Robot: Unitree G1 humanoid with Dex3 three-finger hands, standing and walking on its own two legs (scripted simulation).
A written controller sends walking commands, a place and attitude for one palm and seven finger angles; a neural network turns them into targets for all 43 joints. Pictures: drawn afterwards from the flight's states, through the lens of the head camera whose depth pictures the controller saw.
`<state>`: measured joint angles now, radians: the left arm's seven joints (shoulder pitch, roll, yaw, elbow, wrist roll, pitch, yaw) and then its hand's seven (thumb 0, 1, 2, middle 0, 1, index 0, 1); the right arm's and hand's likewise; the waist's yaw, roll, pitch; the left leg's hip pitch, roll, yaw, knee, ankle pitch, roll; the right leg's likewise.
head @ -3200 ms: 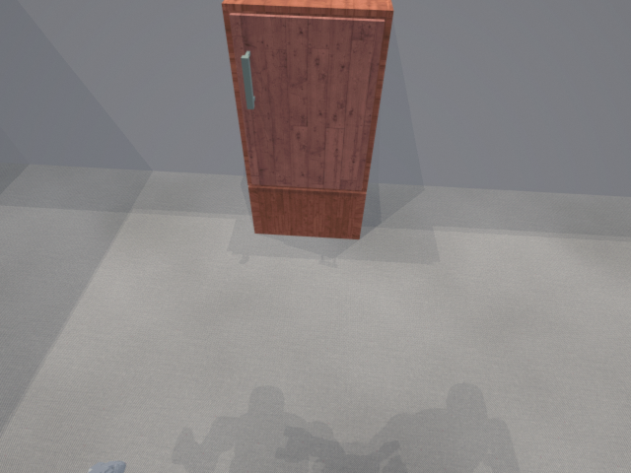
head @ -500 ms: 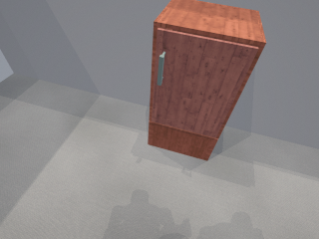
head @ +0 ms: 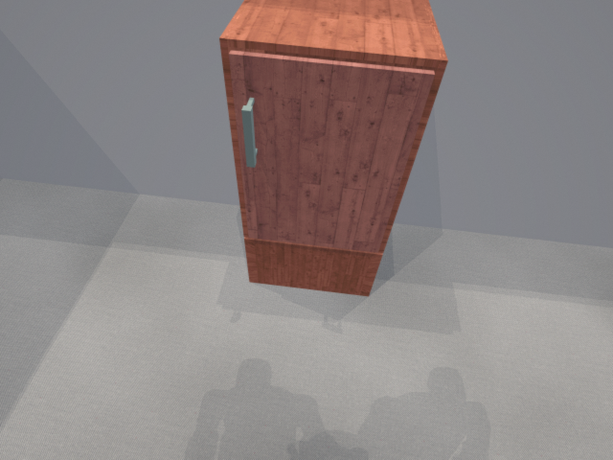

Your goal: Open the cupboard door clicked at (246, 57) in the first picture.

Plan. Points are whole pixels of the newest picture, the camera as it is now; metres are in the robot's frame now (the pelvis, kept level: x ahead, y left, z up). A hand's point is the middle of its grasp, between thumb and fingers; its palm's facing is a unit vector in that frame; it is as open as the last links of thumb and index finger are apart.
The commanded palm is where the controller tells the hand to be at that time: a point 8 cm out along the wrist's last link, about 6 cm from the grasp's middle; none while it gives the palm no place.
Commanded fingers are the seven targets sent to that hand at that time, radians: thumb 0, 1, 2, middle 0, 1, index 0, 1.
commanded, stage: take the last steps up to it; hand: left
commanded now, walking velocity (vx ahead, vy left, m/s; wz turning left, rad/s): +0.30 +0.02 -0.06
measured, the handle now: (251, 133) +0.79 +0.18 -0.04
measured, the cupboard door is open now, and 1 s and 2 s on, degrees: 0 0 0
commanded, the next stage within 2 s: come to a stop and stand still in 0.66 s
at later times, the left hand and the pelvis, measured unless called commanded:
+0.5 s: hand (236, 416) +0.21 +0.12 -0.16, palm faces -0.03 -0.99 -0.17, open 7.3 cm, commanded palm none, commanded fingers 0.00 0.90 0.90 -0.20 -0.30 -0.20 -0.30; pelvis +0.11 -0.04 +0.00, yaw -2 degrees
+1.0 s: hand (206, 432) +0.19 +0.17 -0.18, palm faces +0.04 -0.99 -0.15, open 7.3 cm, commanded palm none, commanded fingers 0.00 0.90 0.90 -0.20 -0.30 -0.20 -0.30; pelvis +0.23 +0.00 +0.00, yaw -3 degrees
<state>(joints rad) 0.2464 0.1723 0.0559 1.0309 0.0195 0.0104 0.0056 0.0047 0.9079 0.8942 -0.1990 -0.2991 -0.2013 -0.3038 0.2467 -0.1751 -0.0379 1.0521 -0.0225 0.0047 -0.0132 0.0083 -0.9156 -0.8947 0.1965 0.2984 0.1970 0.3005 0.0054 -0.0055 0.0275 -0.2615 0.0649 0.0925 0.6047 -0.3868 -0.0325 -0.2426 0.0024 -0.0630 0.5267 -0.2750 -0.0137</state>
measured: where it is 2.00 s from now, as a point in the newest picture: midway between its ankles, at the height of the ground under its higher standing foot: outside the picture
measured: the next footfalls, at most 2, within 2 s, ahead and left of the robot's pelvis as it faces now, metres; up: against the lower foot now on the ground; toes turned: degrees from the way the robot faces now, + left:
right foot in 0.42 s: +0.19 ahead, -0.15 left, +0.00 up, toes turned -11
left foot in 0.84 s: +0.32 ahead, +0.09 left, +0.00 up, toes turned +6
